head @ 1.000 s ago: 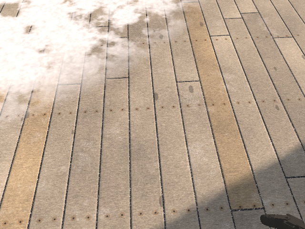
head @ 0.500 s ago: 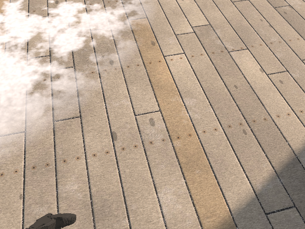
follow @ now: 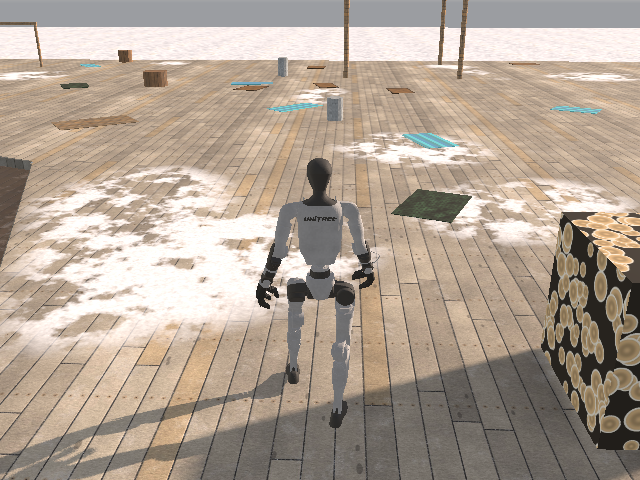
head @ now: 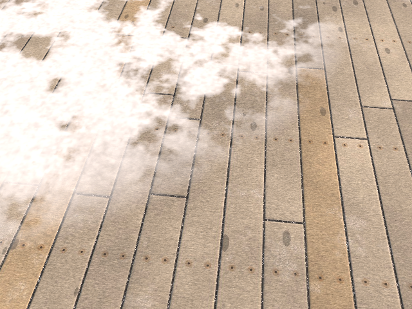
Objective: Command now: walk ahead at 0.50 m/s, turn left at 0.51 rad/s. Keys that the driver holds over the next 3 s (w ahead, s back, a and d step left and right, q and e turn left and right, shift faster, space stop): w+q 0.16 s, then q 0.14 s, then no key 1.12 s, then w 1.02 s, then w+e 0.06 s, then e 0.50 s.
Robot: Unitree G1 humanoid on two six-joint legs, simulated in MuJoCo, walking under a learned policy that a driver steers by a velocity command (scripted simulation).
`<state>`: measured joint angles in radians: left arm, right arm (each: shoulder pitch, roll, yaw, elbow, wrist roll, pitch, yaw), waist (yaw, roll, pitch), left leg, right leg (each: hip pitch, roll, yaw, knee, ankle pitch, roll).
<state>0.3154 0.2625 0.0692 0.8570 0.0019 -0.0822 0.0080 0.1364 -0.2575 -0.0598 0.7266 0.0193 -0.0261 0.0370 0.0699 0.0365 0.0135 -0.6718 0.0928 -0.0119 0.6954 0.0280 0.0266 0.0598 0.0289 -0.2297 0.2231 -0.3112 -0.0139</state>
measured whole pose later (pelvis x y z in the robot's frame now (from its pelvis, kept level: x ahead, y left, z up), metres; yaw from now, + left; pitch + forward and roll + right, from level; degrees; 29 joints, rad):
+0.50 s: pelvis +0.25 +0.04 +0.00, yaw +16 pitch +2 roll +1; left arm 0.06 0.28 0.04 0.73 0.01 -0.07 -0.01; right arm 0.24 -0.28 -0.07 0.71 0.01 0.00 -0.02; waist -0.05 -0.04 0.04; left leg -0.20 -0.12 -0.11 0.46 -0.29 0.06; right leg -0.57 -0.02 0.07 0.60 -0.03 0.05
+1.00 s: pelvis +0.33 +0.05 -0.01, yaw +17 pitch -1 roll +0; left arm 0.14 0.23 0.03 0.85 0.01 -0.01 0.01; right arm 0.28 -0.22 -0.05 0.86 -0.02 0.00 -0.03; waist 0.01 -0.01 0.02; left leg -0.20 0.01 -0.05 0.57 -0.35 -0.03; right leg -0.33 0.01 0.01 0.53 -0.19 0.00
